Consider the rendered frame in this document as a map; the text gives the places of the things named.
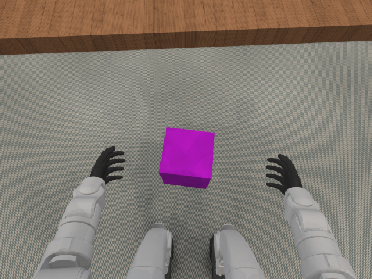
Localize right robot forearm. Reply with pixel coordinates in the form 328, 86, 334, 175
284, 187, 357, 279

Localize right robot shin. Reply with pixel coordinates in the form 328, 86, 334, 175
215, 224, 234, 275

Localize robot right hand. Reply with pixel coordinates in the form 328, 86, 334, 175
266, 154, 302, 195

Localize robot left upper arm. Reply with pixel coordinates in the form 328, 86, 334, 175
34, 267, 92, 279

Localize left robot thigh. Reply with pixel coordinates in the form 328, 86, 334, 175
126, 228, 172, 279

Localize robot left hand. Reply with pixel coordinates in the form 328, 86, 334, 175
89, 146, 125, 185

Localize left robot forearm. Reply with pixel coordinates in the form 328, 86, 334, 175
32, 177, 106, 279

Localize carton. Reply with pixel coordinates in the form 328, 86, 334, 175
159, 127, 215, 189

